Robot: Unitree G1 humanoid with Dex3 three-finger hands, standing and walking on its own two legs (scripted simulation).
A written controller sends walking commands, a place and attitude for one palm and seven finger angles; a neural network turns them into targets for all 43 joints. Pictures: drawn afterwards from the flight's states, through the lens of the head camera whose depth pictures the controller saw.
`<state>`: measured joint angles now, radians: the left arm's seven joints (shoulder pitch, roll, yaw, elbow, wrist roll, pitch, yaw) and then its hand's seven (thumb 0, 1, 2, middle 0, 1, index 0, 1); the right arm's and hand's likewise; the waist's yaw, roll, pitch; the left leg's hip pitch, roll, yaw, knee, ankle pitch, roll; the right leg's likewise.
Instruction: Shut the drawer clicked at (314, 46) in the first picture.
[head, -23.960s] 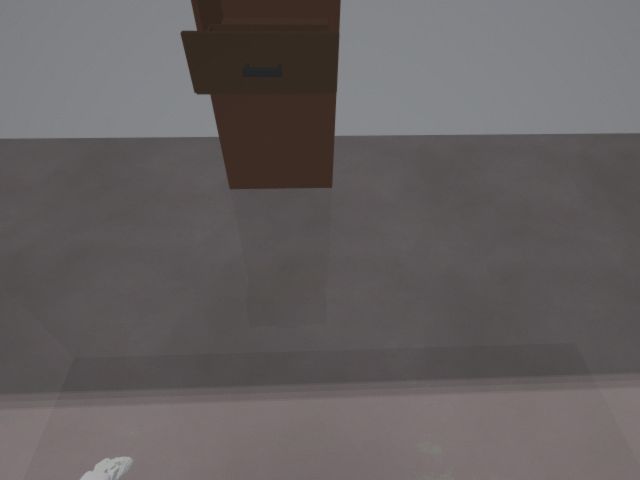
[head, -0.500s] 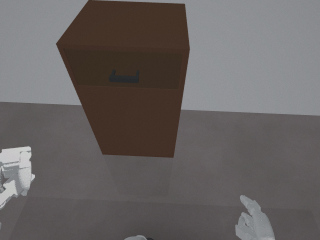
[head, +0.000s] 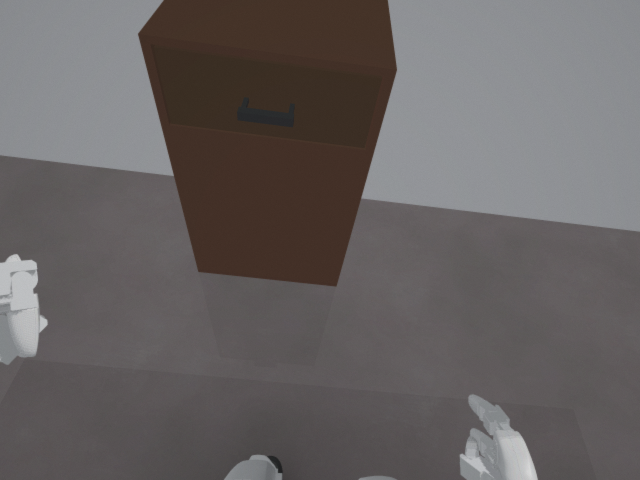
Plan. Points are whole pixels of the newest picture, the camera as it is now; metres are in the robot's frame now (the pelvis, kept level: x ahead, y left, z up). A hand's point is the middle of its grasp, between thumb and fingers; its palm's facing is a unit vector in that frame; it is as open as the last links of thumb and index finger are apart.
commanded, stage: stop stepping back and stand still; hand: left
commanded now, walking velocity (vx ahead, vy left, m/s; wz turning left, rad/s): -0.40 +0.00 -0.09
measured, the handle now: (267, 111) +0.80 +0.15 -0.03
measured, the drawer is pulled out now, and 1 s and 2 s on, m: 0.00 0.00 0.00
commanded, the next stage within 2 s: let the arm hang, fingers relaxed in 1.32 s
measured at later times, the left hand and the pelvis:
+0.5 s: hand (15, 460) +0.12 +0.22 +0.18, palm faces +0.33 -0.84 -0.44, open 3.2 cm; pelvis -0.11 -0.01 -0.01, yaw -4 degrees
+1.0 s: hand out of the picture +0.10 +0.23 +0.18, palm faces +0.31 -0.81 -0.51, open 3.2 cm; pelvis -0.11 +0.01 +0.00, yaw -2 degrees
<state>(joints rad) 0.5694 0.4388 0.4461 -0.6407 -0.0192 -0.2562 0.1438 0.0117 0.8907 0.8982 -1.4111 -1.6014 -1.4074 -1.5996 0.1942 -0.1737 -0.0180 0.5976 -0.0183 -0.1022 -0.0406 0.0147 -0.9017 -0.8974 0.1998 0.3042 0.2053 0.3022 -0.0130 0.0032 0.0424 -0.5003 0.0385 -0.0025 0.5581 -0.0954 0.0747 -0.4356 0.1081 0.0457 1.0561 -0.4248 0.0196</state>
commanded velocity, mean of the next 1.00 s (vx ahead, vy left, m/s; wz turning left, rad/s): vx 0.12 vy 0.02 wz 0.00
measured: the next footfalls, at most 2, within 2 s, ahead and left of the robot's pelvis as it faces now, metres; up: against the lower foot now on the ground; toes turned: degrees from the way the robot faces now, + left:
right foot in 0.22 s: -0.18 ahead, -0.12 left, +0.00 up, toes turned -7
right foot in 0.48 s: -0.09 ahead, -0.09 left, +0.00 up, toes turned -6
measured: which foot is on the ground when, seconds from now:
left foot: down 0.00-0.48, up 0.50-0.76, down 0.78-1.00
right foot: up 0.00-0.20, down 0.22-0.36, up 0.38-0.46, down 0.48-1.00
